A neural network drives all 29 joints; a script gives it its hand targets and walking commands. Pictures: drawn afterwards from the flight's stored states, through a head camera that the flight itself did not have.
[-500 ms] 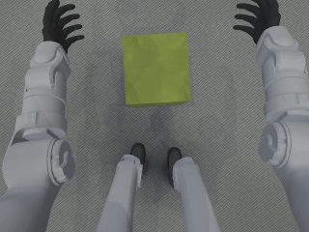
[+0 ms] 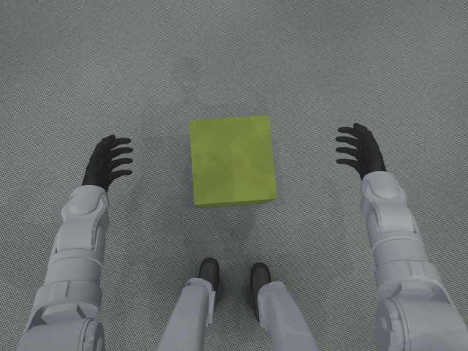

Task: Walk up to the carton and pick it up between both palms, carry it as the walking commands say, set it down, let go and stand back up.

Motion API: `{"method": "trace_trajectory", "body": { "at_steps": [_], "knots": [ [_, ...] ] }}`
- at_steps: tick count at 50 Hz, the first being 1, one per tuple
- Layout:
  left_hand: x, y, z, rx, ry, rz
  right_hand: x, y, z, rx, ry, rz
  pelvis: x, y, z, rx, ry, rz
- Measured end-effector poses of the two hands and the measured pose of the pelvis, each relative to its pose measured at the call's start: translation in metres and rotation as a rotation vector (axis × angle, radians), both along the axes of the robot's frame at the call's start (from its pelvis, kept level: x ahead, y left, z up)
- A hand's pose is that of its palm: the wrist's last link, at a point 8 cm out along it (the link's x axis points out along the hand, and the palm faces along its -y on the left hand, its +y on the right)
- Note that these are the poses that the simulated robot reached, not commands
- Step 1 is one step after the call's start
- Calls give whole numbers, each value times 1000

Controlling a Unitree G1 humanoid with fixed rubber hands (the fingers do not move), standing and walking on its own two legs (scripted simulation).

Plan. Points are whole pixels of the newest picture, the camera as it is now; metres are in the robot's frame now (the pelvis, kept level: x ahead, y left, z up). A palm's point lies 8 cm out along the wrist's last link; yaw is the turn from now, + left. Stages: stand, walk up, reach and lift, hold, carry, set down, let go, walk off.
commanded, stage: let go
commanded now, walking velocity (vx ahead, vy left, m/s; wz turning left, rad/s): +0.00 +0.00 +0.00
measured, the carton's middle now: (232, 167) +0.49 +0.02 -0.59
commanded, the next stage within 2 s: stand in 0.98 s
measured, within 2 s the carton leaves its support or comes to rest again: neither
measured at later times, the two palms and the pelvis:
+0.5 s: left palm (58, 303) +0.21 +0.23 -0.01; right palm (422, 288) +0.23 -0.23 -0.02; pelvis +0.04 +0.00 +0.06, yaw +1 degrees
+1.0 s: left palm (59, 313) +0.20 +0.23 -0.01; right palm (438, 314) +0.20 -0.24 -0.01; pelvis +0.04 -0.01 +0.05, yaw +1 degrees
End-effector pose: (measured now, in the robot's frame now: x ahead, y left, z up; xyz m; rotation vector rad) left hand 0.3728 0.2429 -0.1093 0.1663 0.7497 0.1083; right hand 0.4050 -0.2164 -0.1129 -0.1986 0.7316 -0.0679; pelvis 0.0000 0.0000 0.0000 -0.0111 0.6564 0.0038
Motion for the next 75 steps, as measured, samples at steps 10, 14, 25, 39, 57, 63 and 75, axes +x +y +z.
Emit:
{"method": "trace_trajectory", "body": {
  "at_steps": [10,14,25,39,57,63,75],
  "knots": [
    [-72,4,50,-21,9,7,-70,2,50,13,9,11,17,3,28,1,-224,7],
    [-104,-1,62,-24,22,7,-104,3,61,24,24,6,24,3,38,4,-324,10],
    [-166,-9,94,-16,37,12,-174,-13,92,15,50,-4,44,-1,55,13,-569,13],
    [-165,-16,102,-7,40,-26,-196,-22,103,24,60,-2,47,-9,55,24,-736,13],
    [-186,25,87,130,98,33,-217,-59,91,-146,140,-34,48,-8,53,14,-674,19],
    [-189,44,80,164,152,39,-217,-76,94,-196,172,-63,55,-4,55,10,-660,11],
    [-186,51,72,173,210,26,-211,-71,89,-196,203,-78,64,4,57,9,-664,3]
  ]
}}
